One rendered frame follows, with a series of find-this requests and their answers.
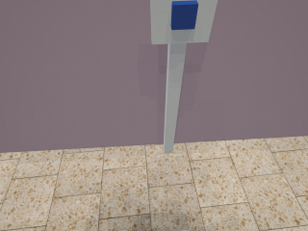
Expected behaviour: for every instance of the button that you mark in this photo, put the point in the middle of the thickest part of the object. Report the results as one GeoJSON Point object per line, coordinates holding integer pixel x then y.
{"type": "Point", "coordinates": [183, 15]}

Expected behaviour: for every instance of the panel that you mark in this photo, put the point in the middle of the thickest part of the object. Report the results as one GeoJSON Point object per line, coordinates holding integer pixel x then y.
{"type": "Point", "coordinates": [176, 40]}

